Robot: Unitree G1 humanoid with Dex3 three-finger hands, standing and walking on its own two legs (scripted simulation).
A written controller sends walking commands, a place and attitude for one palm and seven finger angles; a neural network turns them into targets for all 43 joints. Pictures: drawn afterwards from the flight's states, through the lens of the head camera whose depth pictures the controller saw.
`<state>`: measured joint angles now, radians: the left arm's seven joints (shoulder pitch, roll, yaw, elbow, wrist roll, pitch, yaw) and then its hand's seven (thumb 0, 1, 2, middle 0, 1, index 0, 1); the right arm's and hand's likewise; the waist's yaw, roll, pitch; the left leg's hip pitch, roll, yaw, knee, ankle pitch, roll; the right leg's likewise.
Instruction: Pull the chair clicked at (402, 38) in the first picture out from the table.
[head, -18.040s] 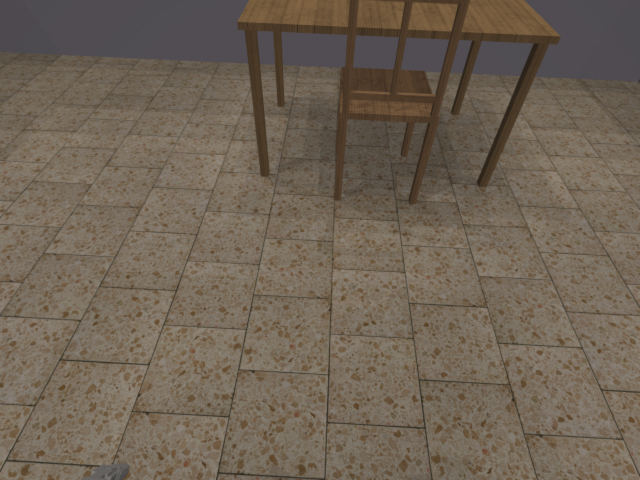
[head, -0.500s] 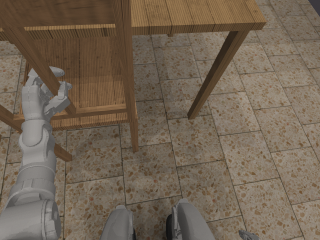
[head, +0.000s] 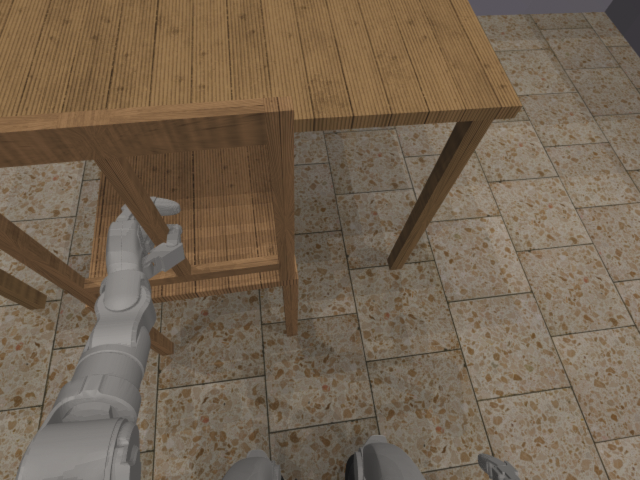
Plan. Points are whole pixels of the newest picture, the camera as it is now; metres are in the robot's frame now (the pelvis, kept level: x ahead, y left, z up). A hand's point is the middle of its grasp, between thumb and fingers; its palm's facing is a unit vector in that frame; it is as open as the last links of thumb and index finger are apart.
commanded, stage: step backward, pulling the chair out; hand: left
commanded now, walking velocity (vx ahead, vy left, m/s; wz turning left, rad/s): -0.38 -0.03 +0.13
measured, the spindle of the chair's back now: (155, 226) +0.44 +0.21 -0.03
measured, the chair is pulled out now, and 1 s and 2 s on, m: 0.02 0.20 0.29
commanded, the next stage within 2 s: none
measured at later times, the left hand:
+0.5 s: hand (195, 279) +0.37 +0.15 -0.03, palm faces +0.10 -0.98 -0.17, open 5.3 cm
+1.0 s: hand (221, 366) +0.26 +0.11 -0.03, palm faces +0.09 -0.98 -0.18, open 5.2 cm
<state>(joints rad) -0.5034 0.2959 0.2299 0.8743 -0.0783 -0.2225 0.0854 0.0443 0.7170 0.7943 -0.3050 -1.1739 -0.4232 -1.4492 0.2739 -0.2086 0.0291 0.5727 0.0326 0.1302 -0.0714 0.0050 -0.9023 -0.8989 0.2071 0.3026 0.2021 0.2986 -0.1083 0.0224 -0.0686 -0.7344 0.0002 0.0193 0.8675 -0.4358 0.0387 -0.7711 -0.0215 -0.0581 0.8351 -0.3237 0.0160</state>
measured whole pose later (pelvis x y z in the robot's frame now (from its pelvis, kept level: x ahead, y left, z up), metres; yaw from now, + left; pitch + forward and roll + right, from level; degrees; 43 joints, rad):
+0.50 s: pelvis -0.04 +0.00 +0.02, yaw +0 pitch +12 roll -2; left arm -0.54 0.26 0.17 1.03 -0.06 -0.26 0.10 0.02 0.71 0.75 -0.29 -1.07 -0.47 -1.45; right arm 0.28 -0.24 0.01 0.67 0.04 0.09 -0.11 0.01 -0.90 -0.90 0.21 0.30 0.20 0.30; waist -0.12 0.03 0.04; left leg -0.56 0.00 0.03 0.66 -0.32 0.03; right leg -0.57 -0.01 -0.05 0.58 -0.22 0.01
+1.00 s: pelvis -0.12 -0.03 +0.02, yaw +3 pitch +4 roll -1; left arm -0.57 0.19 0.08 1.13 -0.07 -0.23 0.12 0.02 0.69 0.75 -0.26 -1.08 -0.50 -1.45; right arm 0.23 -0.29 0.00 0.75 0.05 -0.01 -0.12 0.01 -0.90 -0.90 0.21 0.30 0.20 0.30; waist -0.11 0.05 0.11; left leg -0.52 0.00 -0.02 0.63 -0.20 0.00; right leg -0.47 -0.01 -0.09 0.60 -0.21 -0.02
